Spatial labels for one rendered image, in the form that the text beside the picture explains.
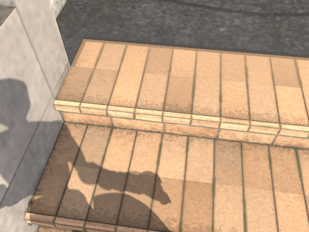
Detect stairs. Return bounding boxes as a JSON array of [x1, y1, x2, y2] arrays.
[[26, 111, 309, 232]]

